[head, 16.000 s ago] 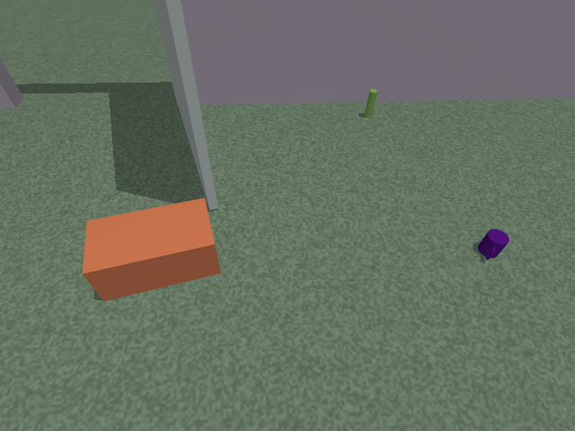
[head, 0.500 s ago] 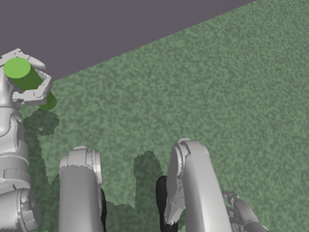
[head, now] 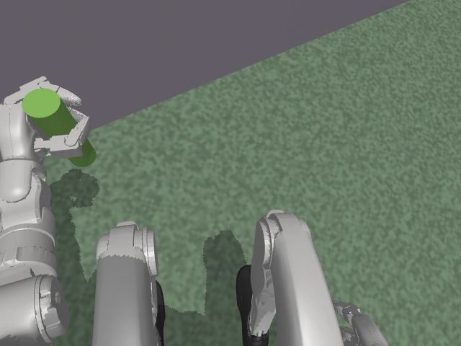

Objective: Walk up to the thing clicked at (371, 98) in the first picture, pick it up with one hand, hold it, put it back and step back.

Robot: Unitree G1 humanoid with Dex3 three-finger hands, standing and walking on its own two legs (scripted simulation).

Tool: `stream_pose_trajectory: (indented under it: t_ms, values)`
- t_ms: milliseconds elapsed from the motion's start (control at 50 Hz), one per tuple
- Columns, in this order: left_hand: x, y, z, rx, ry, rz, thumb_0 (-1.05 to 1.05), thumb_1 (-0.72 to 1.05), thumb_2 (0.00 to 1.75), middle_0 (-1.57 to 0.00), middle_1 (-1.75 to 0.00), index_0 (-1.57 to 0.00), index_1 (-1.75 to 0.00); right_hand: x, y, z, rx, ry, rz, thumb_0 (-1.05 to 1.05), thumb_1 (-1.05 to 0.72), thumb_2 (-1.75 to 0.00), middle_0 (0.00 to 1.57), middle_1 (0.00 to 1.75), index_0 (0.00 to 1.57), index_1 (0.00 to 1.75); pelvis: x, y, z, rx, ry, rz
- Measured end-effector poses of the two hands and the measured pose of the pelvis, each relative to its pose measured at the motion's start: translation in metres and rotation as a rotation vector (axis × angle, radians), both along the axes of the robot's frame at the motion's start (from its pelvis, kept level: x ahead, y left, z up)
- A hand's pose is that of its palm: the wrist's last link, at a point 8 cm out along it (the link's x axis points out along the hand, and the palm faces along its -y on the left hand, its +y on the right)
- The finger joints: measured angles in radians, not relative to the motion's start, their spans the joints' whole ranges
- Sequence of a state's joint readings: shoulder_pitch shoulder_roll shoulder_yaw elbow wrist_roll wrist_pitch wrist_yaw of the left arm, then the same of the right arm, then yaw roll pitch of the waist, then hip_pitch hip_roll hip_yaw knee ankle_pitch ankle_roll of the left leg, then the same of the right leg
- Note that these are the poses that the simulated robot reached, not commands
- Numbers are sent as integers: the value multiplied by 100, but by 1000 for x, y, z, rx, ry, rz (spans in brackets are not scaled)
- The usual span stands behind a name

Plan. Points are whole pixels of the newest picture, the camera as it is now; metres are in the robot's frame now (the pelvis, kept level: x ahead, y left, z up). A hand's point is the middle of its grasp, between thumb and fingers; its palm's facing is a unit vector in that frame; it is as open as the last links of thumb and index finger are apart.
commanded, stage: settle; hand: left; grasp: from the side
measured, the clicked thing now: (66, 134) +0.47 +0.24 -0.06
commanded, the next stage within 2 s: lift in 0.02 s
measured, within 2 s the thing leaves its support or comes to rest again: neither
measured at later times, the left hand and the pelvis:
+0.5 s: hand (59, 121) +0.45 +0.23 +0.01, palm faces +0.08 -1.00 -0.03, open 6.1 cm; pelvis +0.01 +0.00 +0.03, yaw +1 degrees
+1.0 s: hand out of the picture +0.41 +0.22 +0.17, palm faces +0.13 -0.99 -0.04, open 6.1 cm; pelvis +0.03 +0.00 +0.16, yaw +3 degrees
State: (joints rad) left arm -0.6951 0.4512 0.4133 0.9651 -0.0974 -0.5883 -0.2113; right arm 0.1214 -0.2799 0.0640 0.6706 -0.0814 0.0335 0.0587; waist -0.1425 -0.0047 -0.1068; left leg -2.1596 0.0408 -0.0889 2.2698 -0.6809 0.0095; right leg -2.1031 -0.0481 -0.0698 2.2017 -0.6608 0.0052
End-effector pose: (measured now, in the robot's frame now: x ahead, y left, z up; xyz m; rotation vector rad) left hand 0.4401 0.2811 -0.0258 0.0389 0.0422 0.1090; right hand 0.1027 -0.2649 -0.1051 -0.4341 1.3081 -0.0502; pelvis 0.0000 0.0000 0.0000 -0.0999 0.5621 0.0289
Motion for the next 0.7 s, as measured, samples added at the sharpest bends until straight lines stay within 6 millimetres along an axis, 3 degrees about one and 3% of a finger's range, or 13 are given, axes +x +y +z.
stream_pose_trajectory:
  t_ms: [220, 400, 540, 700]
  values:
    - [3, -3, 5, 6, 9, -3, 4, 7, 110, -98, -108, -99, -107, -2, -1, 4, 2, 5, -11, 0, -90, -90, 20, 30, 20, 30, 1, 0, 5, 5, 6, 2]
    - [-4, -2, 23, -3, 0, -15, 4, 7, 110, -98, -108, -99, -108, 4, 0, 11, 21, -20, -34, 0, -93, -90, 20, 30, 20, 30, 4, -1, 17, 17, 19, 7]
    - [-15, -4, 48, -10, 9, -21, 4, 7, 110, -98, -108, -99, -108, 21, 2, 31, 32, -84, -41, 0, -92, -90, 20, 30, 20, 30, 6, -1, 36, 22, 24, 10]
    - [-28, -5, 92, -5, -4, -14, 4, 7, 110, -98, -108, -99, -108, 46, 7, 65, 43, -172, -42, 0, -92, -90, 20, 30, 20, 30, 9, -1, 69, 26, 20, 13]
